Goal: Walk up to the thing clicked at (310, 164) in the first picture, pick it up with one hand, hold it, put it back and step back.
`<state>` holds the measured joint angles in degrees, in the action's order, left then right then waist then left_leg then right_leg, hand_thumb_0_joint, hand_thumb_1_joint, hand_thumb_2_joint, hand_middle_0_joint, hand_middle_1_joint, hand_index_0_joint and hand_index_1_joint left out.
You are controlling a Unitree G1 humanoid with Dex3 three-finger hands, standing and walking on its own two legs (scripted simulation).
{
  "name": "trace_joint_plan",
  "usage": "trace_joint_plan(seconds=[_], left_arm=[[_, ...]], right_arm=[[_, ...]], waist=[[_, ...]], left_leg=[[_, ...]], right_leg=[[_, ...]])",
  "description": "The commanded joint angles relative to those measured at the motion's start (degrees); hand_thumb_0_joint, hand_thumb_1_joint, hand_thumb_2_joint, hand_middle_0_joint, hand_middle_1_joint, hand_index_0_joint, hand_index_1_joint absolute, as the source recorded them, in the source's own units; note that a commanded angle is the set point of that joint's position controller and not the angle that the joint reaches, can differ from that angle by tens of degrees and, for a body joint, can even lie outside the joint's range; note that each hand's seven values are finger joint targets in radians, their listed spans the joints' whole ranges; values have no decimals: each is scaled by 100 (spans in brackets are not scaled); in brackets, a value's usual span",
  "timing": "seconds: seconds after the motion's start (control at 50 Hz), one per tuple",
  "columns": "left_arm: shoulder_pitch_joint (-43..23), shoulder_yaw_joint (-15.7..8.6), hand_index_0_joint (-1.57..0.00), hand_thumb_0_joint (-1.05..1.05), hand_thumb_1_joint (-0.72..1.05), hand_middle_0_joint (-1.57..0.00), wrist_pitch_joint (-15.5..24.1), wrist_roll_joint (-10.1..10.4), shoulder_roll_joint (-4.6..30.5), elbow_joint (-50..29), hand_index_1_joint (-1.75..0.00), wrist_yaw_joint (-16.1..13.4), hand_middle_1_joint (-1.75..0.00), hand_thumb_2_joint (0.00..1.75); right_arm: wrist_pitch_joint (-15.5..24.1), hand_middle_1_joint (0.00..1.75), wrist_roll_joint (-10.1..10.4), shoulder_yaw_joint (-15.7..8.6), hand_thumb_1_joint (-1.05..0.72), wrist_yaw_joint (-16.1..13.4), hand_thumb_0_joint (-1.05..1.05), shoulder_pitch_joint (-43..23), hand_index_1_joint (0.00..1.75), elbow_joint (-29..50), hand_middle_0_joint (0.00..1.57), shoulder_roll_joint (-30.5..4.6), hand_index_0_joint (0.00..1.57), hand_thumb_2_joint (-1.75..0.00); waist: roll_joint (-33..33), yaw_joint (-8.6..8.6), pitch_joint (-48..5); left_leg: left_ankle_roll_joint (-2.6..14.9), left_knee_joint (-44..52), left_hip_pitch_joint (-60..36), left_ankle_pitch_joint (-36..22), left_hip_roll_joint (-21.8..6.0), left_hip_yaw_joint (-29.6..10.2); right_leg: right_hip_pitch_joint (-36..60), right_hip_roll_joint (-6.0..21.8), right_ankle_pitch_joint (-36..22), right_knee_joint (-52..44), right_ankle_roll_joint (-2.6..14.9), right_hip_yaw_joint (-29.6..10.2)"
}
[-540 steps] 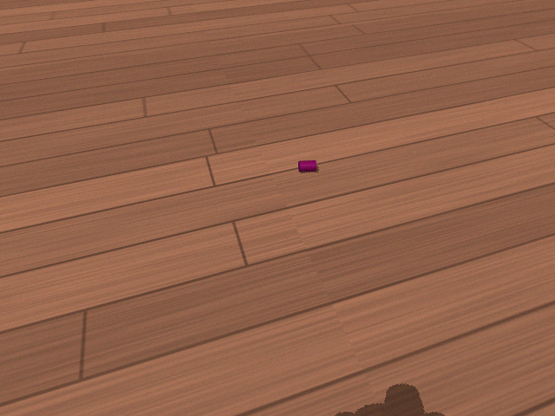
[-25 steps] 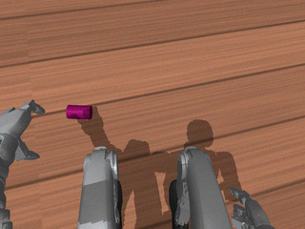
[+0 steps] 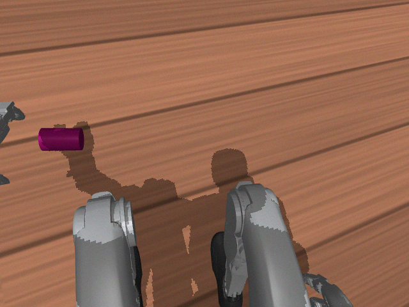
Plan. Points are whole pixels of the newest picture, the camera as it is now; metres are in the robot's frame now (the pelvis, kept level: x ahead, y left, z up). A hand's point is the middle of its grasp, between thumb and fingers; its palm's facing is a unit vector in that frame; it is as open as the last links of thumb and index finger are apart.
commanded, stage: rise first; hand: left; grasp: from above
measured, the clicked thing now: (62, 139) +0.49 +0.32 -0.32
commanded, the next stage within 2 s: none
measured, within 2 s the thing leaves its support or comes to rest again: neither
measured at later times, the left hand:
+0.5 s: hand (7, 146) +0.43 +0.37 -0.18, palm faces -0.46 -0.07 -0.89, open 12.9 cm
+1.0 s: hand (15, 142) +0.44 +0.37 -0.19, palm faces -0.45 -0.08 -0.89, open 13.1 cm
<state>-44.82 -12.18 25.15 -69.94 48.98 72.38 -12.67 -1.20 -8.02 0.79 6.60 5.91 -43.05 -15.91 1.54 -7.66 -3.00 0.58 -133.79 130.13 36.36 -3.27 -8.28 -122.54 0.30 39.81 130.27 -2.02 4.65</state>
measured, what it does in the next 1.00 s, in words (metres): stands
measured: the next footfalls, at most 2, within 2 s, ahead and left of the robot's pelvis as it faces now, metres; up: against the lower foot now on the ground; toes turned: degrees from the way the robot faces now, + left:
none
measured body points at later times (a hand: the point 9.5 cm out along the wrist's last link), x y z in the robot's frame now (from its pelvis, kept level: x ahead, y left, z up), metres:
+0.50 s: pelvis +0.01 +0.00 -0.03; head +0.25 +0.08 +0.34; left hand +0.44 +0.37 -0.13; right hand +0.10 -0.28 -0.14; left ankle +0.09 +0.13 -0.32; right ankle +0.10 -0.13 -0.32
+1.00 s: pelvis +0.01 +0.00 -0.04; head +0.25 +0.09 +0.33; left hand +0.46 +0.37 -0.14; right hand +0.09 -0.28 -0.14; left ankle +0.09 +0.13 -0.32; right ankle +0.10 -0.13 -0.32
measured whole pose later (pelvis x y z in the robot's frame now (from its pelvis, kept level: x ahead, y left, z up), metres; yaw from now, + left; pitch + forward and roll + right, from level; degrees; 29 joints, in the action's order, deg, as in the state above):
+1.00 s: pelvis +0.01 +0.00 -0.04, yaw -3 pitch +31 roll -10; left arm -49.8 -13.0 26.2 -76.6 55.1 78.9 -19.0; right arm -2.7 -12.1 4.5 7.7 3.3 -43.5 -15.3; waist 3.7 -10.6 0.8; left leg -0.2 -142.2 135.4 38.8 -3.3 -11.3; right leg -127.3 -1.1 41.3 137.3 -2.3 6.2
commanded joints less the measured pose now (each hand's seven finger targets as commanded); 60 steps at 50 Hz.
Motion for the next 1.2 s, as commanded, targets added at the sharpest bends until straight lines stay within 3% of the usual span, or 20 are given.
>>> trace_joint_plan(seconds=[0.0,0.2,0.28,0.34,0.44,0.62,0.76,0.82,0.88,0.92,0.96,1.0,1.1,1.14,1.18], left_arm=[[-1597,-302,-24,0,-34,-24,37,-59,1991,-701,-79,-361,-79,84],[-1713,-325,-27,0,-30,-27,114,-314,2106,-502,-77,-584,-77,80],[-1744,-377,-29,0,-30,-29,186,-425,2294,-554,-76,-640,-75,79],[-1639,-398,-28,0,-30,-28,205,-426,2292,-482,-77,-672,-77,80],[-1754,-505,-29,0,-29,-28,252,-427,2448,-373,-77,-778,-77,78],[-1838,-450,-26,0,-32,-25,169,-493,2482,-226,-81,-885,-82,81],[-1890,-408,-23,0,-35,-23,78,-499,2505,-176,-84,-893,-85,83],[-1874,-390,-25,0,-33,-24,88,-478,2500,-107,-84,-873,-85,83],[-1824,-378,-24,0,-34,-23,99,-507,2511,-136,-85,-854,-86,83],[-1909,-405,-19,0,-43,-21,120,-492,2530,-191,-86,-857,-83,92],[-1856,-292,-21,0,-39,-21,88,-499,2371,-67,-88,-852,-88,87],[-1905,-344,-22,0,-37,-22,88,-484,2431,-66,-86,-896,-86,86],[-1953,-289,-21,0,-39,-22,67,-538,2363,-65,-87,-957,-87,87],[-2077,-309,-20,0,-40,-20,59,-560,2430,-173,-89,-976,-89,88],[-2064,-336,-19,0,-42,-20,36,-574,2470,-199,-89,-1023,-89,90]], right_arm=[[-36,30,-77,-404,-90,-75,0,842,30,119,20,-1374,20,-90],[-152,30,-202,-366,-91,-55,0,727,30,77,20,-1394,20,-90],[-198,30,-264,-304,-91,-48,0,733,30,73,20,-1372,20,-91],[-217,30,-301,-287,-91,-36,0,741,30,16,20,-1385,20,-91],[-243,30,-355,-254,-91,-41,0,696,30,7,20,-1393,20,-90],[-204,30,-370,-182,-91,-35,0,654,30,11,20,-1411,20,-90],[-167,30,-378,-148,-91,-23,0,745,30,-22,20,-1438,20,-90],[-157,30,-379,-127,-91,-14,0,716,30,-11,20,-1419,20,-90],[-164,30,-407,-99,-91,3,0,755,30,-30,20,-1437,20,-90],[-172,30,-403,-104,-91,12,0,732,30,-10,20,-1460,20,-91],[-147,30,-392,-82,-91,25,0,753,30,-6,20,-1433,20,-91],[-135,30,-371,-80,-91,24,0,743,30,0,20,-1442,20,-91],[-117,30,-368,-70,-91,38,0,754,30,-6,20,-1461,20,-91],[-106,30,-388,-62,-91,42,0,805,30,-4,20,-1466,20,-91],[-101,30,-383,-57,-91,45,0,794,30,-9,20,-1467,20,-91]], waist=[[-1690,92,-3661],[-1746,3,-3540],[-1706,-19,-3757],[-1717,6,-3744],[-1545,-60,-3671],[-1835,-61,-3505],[-1748,-163,-3512],[-1813,-137,-3437],[-1919,-150,-3537],[-1872,-178,-3562],[-1903,-211,-3416],[-1854,-210,-3333],[-1967,-222,-3384],[-1959,-303,-3469],[-2014,-251,-3573]], left_leg=[[83,1309,-3450,-634,161,390],[65,1103,-3296,-589,124,291],[103,835,-3190,-931,145,385],[115,745,-3297,-1127,131,365],[133,613,-2914,-885,127,373],[85,655,-2919,-674,134,337],[114,520,-2927,-925,129,327],[108,525,-2767,-788,143,363],[102,517,-2977,-1011,137,320],[102,512,-2962,-989,127,295],[92,539,-2963,-959,132,292],[91,541,-2815,-814,141,302],[71,568,-2906,-825,135,290],[86,516,-2956,-931,134,287],[88,498,-2998,-1017,136,304]], right_leg=[[950,-228,-822,-1278,384,394],[629,-271,-791,-971,394,481],[928,-310,-1074,-952,364,452],[873,-325,-1175,-884,353,446],[927,-340,-1062,-882,335,440],[677,-361,-857,-756,388,525],[785,-342,-1116,-737,349,514],[807,-344,-1033,-756,356,500],[836,-351,-1177,-692,349,528],[807,-363,-1163,-683,351,560],[741,-355,-1141,-685,364,562],[730,-356,-1047,-711,374,557],[695,-362,-1050,-664,369,597],[781,-360,-1165,-707,347,575],[840,-362,-1246,-698,341,564]])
